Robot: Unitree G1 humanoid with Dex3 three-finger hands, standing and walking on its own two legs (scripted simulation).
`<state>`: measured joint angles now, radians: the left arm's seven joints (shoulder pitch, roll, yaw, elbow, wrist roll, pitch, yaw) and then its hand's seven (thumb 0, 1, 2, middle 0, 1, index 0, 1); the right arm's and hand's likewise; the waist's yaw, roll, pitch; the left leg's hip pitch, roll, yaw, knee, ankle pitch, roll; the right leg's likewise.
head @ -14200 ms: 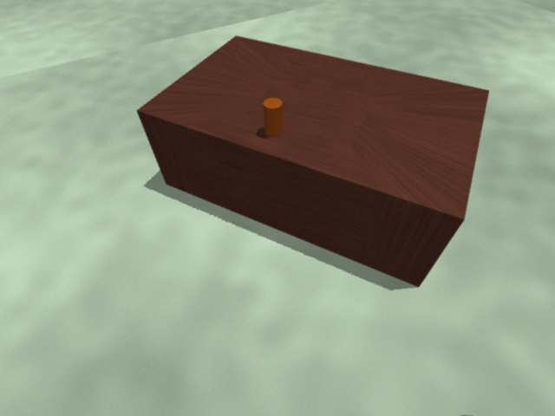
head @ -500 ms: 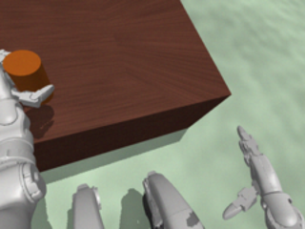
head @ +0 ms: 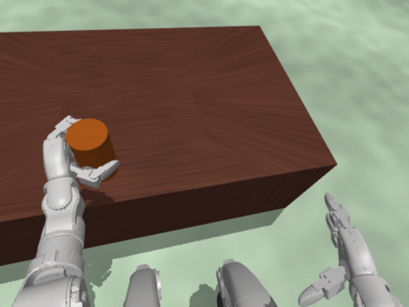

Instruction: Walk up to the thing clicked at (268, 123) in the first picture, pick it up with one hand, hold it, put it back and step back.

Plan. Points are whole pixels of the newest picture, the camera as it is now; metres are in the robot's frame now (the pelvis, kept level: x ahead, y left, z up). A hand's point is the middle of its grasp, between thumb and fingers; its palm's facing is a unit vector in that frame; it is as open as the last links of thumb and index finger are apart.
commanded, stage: lift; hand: left
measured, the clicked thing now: (95, 152) +0.42 +0.18 +0.02
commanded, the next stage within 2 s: hold in 0.70 s
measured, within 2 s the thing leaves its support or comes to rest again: neither
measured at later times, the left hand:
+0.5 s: hand (88, 171) +0.36 +0.17 +0.06, palm faces +0.16 -0.99 -0.03, open 10.3 cm
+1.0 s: hand (89, 167) +0.35 +0.17 +0.08, palm faces +0.17 -0.98 -0.03, open 10.3 cm
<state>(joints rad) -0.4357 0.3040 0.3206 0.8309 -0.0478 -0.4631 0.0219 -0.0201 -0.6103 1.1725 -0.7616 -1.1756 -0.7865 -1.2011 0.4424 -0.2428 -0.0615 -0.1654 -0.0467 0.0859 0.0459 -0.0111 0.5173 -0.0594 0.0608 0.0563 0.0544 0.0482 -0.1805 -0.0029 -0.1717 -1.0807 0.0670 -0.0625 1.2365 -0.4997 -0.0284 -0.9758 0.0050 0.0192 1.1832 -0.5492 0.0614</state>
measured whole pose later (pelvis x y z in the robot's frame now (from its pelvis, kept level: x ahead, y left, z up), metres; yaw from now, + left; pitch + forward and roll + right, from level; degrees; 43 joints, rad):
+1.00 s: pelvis +0.02 -0.01 +0.04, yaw +1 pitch +11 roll +0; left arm -0.08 0.17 0.17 0.37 -0.12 -0.32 0.03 -0.02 -0.59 1.15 -0.76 -1.16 -0.79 -1.18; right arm 0.47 -0.23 -0.08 -0.05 -0.01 0.12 -0.01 -0.01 0.53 -0.06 0.06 0.06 0.05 0.05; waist -0.06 -0.01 -0.11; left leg -0.75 0.05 -0.02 0.99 -0.44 -0.04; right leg -0.69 -0.02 0.05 1.00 -0.51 0.05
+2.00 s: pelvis +0.02 -0.01 +0.05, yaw +1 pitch +9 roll +0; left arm 0.00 0.17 0.16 0.22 -0.13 -0.23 0.04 -0.02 -0.56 1.12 -0.76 -1.15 -0.78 -1.18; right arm 0.43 -0.22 -0.10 0.08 0.00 0.09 -0.05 -0.01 0.52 -0.06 0.06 0.06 0.05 0.05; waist -0.04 0.00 -0.10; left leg -0.68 0.04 -0.01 0.95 -0.42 -0.03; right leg -0.61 -0.03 0.05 0.95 -0.49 0.05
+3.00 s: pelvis +0.02 -0.01 +0.05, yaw +1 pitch +9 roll +0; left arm -0.04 0.17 0.17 0.29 -0.14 -0.24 0.03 -0.02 -0.56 1.12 -0.75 -1.15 -0.78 -1.18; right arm 0.39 -0.22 -0.10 0.16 0.00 0.08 -0.04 -0.01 0.52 -0.06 0.06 0.06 0.05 0.05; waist -0.04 0.00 -0.10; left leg -0.66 0.05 -0.01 0.92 -0.42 -0.04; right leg -0.60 -0.03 0.05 0.92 -0.49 0.05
